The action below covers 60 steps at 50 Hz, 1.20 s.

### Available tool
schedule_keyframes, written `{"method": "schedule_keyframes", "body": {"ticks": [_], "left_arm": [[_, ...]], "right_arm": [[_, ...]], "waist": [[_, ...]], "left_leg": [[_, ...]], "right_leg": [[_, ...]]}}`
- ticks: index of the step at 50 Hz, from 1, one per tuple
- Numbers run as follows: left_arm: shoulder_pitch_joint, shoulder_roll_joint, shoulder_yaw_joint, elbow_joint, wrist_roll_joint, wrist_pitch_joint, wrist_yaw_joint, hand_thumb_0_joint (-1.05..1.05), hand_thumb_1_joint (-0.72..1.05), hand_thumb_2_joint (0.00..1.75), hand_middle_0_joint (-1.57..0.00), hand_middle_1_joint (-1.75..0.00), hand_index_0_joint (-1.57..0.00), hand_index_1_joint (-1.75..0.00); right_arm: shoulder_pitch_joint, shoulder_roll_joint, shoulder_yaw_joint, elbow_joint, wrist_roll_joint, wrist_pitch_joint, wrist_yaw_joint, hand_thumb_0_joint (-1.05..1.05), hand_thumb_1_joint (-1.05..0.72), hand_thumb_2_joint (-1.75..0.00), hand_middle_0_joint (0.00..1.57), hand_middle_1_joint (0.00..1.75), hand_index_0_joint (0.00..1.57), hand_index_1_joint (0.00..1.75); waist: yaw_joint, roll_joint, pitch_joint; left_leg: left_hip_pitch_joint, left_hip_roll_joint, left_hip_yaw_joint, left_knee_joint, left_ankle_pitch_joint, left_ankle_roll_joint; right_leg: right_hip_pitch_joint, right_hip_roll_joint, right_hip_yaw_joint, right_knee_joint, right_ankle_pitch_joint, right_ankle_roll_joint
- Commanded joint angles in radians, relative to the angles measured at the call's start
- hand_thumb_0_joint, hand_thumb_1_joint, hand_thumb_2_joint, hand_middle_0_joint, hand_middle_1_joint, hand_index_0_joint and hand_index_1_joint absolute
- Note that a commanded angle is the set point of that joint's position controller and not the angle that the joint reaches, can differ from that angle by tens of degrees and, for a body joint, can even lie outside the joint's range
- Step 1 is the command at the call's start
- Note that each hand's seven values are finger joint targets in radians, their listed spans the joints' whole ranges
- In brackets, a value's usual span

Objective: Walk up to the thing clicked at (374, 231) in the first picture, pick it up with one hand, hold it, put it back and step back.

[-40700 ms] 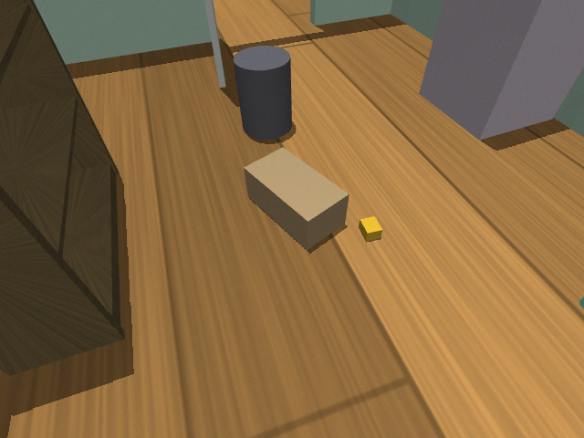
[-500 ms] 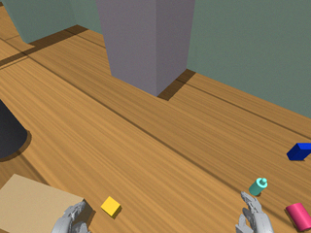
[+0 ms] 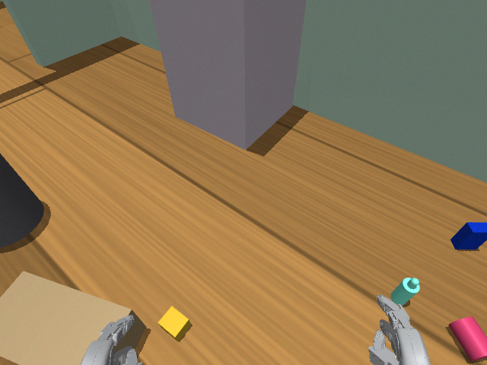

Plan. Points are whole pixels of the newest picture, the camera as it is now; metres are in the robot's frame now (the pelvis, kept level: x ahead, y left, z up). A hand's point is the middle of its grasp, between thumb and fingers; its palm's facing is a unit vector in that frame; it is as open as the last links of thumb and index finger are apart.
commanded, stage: home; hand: left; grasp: from above
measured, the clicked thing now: (174, 323) +0.42 +0.27 -0.68
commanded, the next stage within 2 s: stand in 0.76 s
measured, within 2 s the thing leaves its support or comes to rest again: neither
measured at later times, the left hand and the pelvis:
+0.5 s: hand out of the picture +0.17 +0.18 -0.05, palm faces +0.04 -0.98 -0.20, open 7.4 cm; pelvis +0.01 +0.00 +0.00, yaw +0 degrees
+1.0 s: hand out of the picture +0.16 +0.22 -0.08, palm faces +0.01 -0.95 -0.32, open 7.4 cm; pelvis +0.00 +0.01 +0.02, yaw +0 degrees
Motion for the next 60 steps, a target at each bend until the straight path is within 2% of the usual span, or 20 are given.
{"method": "schedule_keyframes", "body": {"ticks": [1,2,3,11,12,13,16,23,27,32,36,42,43,44,45,46,48,51,55,60], "left_arm": [[-0.028,0.103,0.05,-0.195,0.004,-0.055,0.013,0.0,0.9,0.9,-0.2,-0.3,-0.2,-0.3],[-0.002,0.117,0.072,-0.175,0.003,-0.051,0.015,0.0,0.9,0.9,-0.2,-0.3,-0.2,-0.3],[-0.026,0.106,0.05,-0.2,0.004,-0.055,0.013,0.0,0.9,0.9,-0.2,-0.3,-0.2,-0.3],[-0.004,0.121,0.07,-0.177,0.003,-0.052,0.017,0.0,0.9,0.9,-0.2,-0.3,-0.2,-0.3],[-0.029,0.107,0.048,-0.212,0.003,-0.056,0.015,0.0,0.9,0.9,-0.2,-0.3,-0.2,-0.3],[0.0,0.129,0.081,-0.188,0.002,-0.054,0.018,0.0,0.9,0.9,-0.2,-0.3,-0.2,-0.3],[-0.015,0.104,0.048,-0.195,0.003,-0.055,0.017,0.0,0.9,0.9,-0.2,-0.3,-0.2,-0.3],[0.001,0.12,0.068,-0.189,0.002,-0.054,0.018,0.0,0.9,0.9,-0.2,-0.3,-0.2,-0.3],[-0.037,0.103,0.043,-0.235,0.001,-0.058,0.017,0.0,0.9,0.9,-0.2,-0.3,-0.2,-0.3],[0.0,0.119,0.071,-0.183,0.0,-0.052,0.022,0.0,0.9,0.9,-0.2,-0.3,-0.2,-0.3],[-0.013,0.101,0.045,-0.222,0.002,-0.054,0.019,0.0,0.9,0.9,-0.2,-0.3,-0.2,-0.3],[-0.008,0.121,0.058,-0.205,0.002,-0.046,0.02,0.0,0.9,0.9,-0.2,-0.3,-0.2,-0.3],[-0.303,0.197,0.057,0.146,0.119,-0.259,0.062,0.0,0.9,0.9,-0.2,-0.3,-0.2,-0.3],[-0.215,0.213,0.079,0.319,0.124,-0.33,0.056,0.0,0.9,0.9,-0.2,-0.3,-0.2,-0.3],[-0.207,0.231,0.074,0.367,0.131,-0.366,0.052,0.0,0.9,0.9,-0.2,-0.3,-0.2,-0.3],[-0.224,0.224,0.066,0.39,0.122,-0.386,0.042,0.0,0.9,0.9,-0.2,-0.3,-0.2,-0.3],[-0.255,0.229,0.055,0.471,0.111,-0.414,0.037,0.0,0.9,0.9,-0.2,-0.3,-0.2,-0.3],[-0.271,0.21,0.061,0.588,0.097,-0.422,0.036,0.0,0.9,0.9,-0.2,-0.3,-0.2,-0.3],[-0.31,0.222,0.061,0.715,0.099,-0.454,0.038,0.0,0.9,0.9,-0.2,-0.3,-0.2,-0.3],[-0.326,0.223,0.055,0.837,0.092,-0.472,0.039,0.0,0.9,0.9,-0.2,-0.3,-0.2,-0.3]], "right_arm": [[-0.071,-0.121,-0.059,-0.16,-0.003,-0.061,-0.013,0.0,-0.9,-0.9,0.2,0.3,0.2,0.3],[-0.064,-0.123,-0.063,-0.155,-0.004,-0.058,-0.014,0.0,-0.9,-0.9,0.2,0.3,0.2,0.3],[-0.067,-0.12,-0.061,-0.159,-0.003,-0.055,-0.014,0.0,-0.9,-0.9,0.2,0.3,0.2,0.3],[-0.069,-0.123,-0.064,-0.161,-0.002,-0.049,-0.014,0.0,-0.9,-0.9,0.2,0.3,0.2,0.3],[-0.072,-0.117,-0.059,-0.165,-0.002,-0.049,-0.012,0.0,-0.9,-0.9,0.2,0.3,0.2,0.3],[-0.06,-0.123,-0.065,-0.158,-0.002,-0.046,-0.013,0.0,-0.9,-0.9,0.2,0.3,0.2,0.3],[-0.068,-0.122,-0.063,-0.162,-0.002,-0.045,-0.011,0.0,-0.9,-0.9,0.2,0.3,0.2,0.3],[-0.057,-0.125,-0.067,-0.164,-0.002,-0.042,-0.011,0.0,-0.9,-0.9,0.2,0.3,0.2,0.3],[-0.069,-0.114,-0.06,-0.173,-0.001,-0.042,-0.009,0.0,-0.9,-0.9,0.2,0.3,0.2,0.3],[-0.058,-0.123,-0.067,-0.162,-0.002,-0.038,-0.011,0.0,-0.9,-0.9,0.2,0.3,0.2,0.3],[-0.061,-0.112,-0.061,-0.174,-0.002,-0.036,-0.009,0.0,-0.9,-0.9,0.2,0.3,0.2,0.3],[-0.057,-0.123,-0.066,-0.165,-0.001,-0.033,-0.006,0.0,-0.9,-0.9,0.2,0.3,0.2,0.3],[-0.12,-0.225,-0.091,0.094,-0.116,0.066,0.053,0.0,-0.9,-0.9,0.2,0.3,0.2,0.3],[-0.128,-0.237,-0.11,0.101,-0.121,0.101,0.08,0.0,-0.9,-0.9,0.2,0.3,0.2,0.3],[-0.132,-0.237,-0.108,0.089,-0.117,0.117,0.098,0.0,-0.9,-0.9,0.2,0.3,0.2,0.3],[-0.108,-0.232,-0.107,0.09,-0.12,0.128,0.108,0.0,-0.9,-0.9,0.2,0.3,0.2,0.3],[-0.111,-0.214,-0.103,0.137,-0.075,0.135,0.14,0.0,-0.9,-0.9,0.2,0.3,0.2,0.3],[-0.157,-0.217,-0.119,0.175,-0.055,0.151,0.161,0.0,-0.9,-0.9,0.2,0.3,0.2,0.3],[-0.154,-0.218,-0.126,0.233,-0.058,0.171,0.165,0.0,-0.9,-0.9,0.2,0.3,0.2,0.3],[-0.148,-0.226,-0.127,0.304,-0.058,0.186,0.16,0.0,-0.9,-0.9,0.2,0.3,0.2,0.3]], "waist": [[-0.002,-0.006,-0.071],[0.002,-0.017,-0.088],[-0.002,-0.005,-0.081],[-0.002,-0.035,-0.086],[0.003,-0.013,-0.074],[0.003,-0.005,-0.087],[-0.002,-0.001,-0.082],[-0.003,-0.013,-0.088],[-0.001,0.011,-0.08],[-0.003,-0.017,-0.075],[0.0,0.008,-0.099],[-0.003,0.017,-0.089],[0.082,-0.075,0.156],[0.075,-0.124,0.064],[0.066,-0.145,0.05],[0.044,-0.091,0.07],[0.06,-0.01,0.035],[0.079,-0.057,0.037],[0.062,-0.071,0.042],[0.058,-0.037,0.101]], "left_leg": [[0.135,-0.032,0.024,-0.158,0.223,0.028],[0.143,-0.031,0.024,-0.154,0.235,0.028],[0.139,-0.032,0.025,-0.155,0.236,0.028],[0.136,-0.033,0.026,-0.144,0.252,0.032],[0.127,-0.036,0.027,-0.146,0.246,0.03],[0.144,-0.032,0.024,-0.15,0.253,0.029],[0.15,-0.028,0.018,-0.156,0.268,0.026],[0.145,-0.03,0.021,-0.15,0.256,0.028],[0.147,-0.027,0.013,-0.16,0.256,0.024],[0.141,-0.029,0.017,-0.147,0.265,0.028],[0.155,-0.028,0.016,-0.146,0.302,0.024],[0.156,-0.025,0.008,-0.159,0.27,0.024],[0.12,0.0,-0.014,-0.242,0.437,0.076],[0.196,-0.009,0.012,-0.241,0.45,0.087],[0.221,-0.009,0.006,-0.237,0.459,0.09],[0.249,-0.006,-0.009,-0.264,0.455,0.089],[0.328,-0.005,-0.027,-0.318,0.45,0.094],[0.374,0.003,-0.037,-0.348,0.403,0.083],[0.414,0.0,-0.032,-0.384,0.334,0.088],[0.466,0.026,-0.067,-0.47,0.376,0.086]], "right_leg": [[0.011,0.035,-0.017,-0.156,0.22,-0.015],[0.021,0.035,-0.016,-0.152,0.229,-0.016],[0.012,0.035,-0.015,-0.156,0.233,-0.015],[0.03,0.033,-0.013,-0.159,0.257,-0.011],[0.025,0.032,-0.014,-0.159,0.25,-0.013],[0.028,0.033,-0.014,-0.151,0.252,-0.015],[0.025,0.038,-0.022,-0.144,0.262,-0.018],[0.026,0.036,-0.018,-0.147,0.255,-0.015],[0.021,0.037,-0.025,-0.143,0.249,-0.019],[0.024,0.037,-0.022,-0.148,0.261,-0.014],[0.033,0.036,-0.023,-0.138,0.291,-0.018],[0.026,0.038,-0.022,-0.139,0.259,-0.019],[0.239,-0.049,0.043,-0.202,0.254,-0.044],[0.269,-0.057,0.101,-0.221,0.269,-0.081],[0.266,-0.067,0.125,-0.223,0.299,-0.097],[0.227,-0.051,0.12,-0.226,0.35,-0.089],[0.295,-0.063,0.094,-0.217,0.353,-0.064],[0.289,-0.061,0.088,-0.27,0.294,-0.051],[0.332,-0.08,0.097,-0.342,0.286,-0.047],[0.354,-0.074,0.078,-0.392,0.309,-0.04]]}}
